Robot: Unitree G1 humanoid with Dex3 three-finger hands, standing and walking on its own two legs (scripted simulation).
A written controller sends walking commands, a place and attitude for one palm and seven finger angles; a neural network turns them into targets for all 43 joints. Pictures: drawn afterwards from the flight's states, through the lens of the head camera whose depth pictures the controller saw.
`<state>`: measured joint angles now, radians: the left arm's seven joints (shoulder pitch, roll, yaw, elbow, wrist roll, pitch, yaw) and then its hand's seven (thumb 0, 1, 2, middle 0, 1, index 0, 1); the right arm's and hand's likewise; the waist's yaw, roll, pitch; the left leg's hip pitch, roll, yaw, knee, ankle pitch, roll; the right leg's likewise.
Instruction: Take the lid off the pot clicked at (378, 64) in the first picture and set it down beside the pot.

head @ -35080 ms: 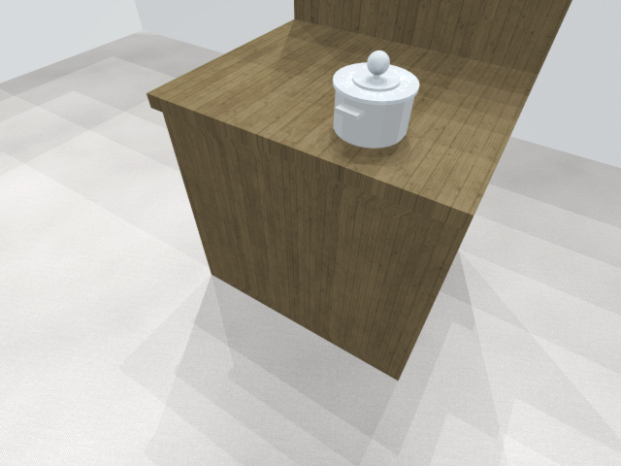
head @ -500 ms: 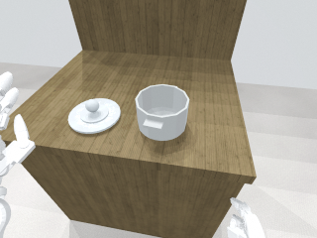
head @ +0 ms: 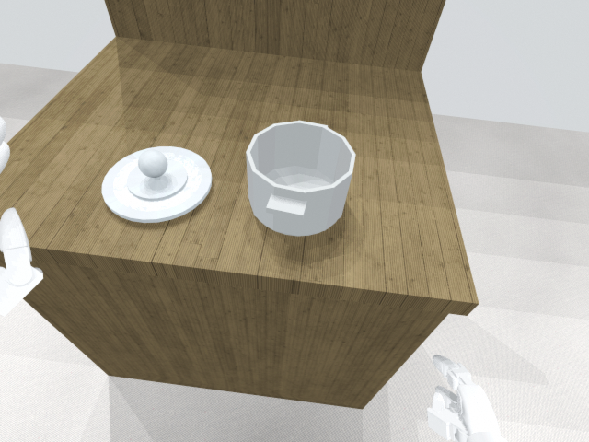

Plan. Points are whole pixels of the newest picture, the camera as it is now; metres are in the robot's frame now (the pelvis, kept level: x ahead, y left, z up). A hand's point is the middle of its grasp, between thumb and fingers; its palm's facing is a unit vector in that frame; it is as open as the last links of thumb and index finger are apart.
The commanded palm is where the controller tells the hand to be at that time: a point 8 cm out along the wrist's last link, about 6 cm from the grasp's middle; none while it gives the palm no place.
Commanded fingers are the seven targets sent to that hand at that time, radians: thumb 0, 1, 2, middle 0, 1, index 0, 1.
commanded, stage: step back with the hand held close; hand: left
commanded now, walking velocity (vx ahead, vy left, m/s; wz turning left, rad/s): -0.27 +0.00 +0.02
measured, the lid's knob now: (153, 163) +0.50 +0.27 +0.07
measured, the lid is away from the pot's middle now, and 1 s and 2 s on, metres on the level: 0.24 0.24 0.24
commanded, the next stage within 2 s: stop stepping back and stand still in 1.22 s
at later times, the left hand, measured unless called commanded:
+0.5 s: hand out of the picture +0.13 +0.23 +0.23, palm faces +0.41 -0.80 -0.45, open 7.4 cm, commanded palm +0.07 +0.29 +0.24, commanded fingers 0.00 0.90 0.90 -0.20 -0.30 -0.20 -0.30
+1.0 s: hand out of the picture +0.06 +0.23 +0.24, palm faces +0.40 -0.81 -0.43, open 7.4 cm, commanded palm +0.00 +0.30 +0.24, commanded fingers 0.00 0.90 0.90 -0.20 -0.30 -0.20 -0.30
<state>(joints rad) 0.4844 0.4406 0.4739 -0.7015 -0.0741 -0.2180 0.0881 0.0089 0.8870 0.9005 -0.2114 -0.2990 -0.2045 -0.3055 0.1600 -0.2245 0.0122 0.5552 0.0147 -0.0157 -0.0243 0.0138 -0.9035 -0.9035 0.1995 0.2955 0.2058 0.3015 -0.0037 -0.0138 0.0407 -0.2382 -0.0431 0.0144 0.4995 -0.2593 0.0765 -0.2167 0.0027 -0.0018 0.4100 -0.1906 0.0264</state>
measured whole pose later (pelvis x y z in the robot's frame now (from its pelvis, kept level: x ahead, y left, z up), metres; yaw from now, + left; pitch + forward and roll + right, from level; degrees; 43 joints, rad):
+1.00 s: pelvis -0.13 +0.01 -0.02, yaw +1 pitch +1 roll -6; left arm 0.50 0.51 0.51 -0.80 -0.05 -0.32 0.13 0.01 0.88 0.90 -0.22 -0.30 -0.21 -0.31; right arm 0.22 -0.21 -0.03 0.57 0.00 -0.05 -0.04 0.01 -0.90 -0.90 0.20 0.30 0.21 0.30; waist -0.03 0.00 0.00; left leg -0.55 0.00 -0.01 0.68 -0.27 0.03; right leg -0.30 0.05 -0.04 0.53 -0.24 0.03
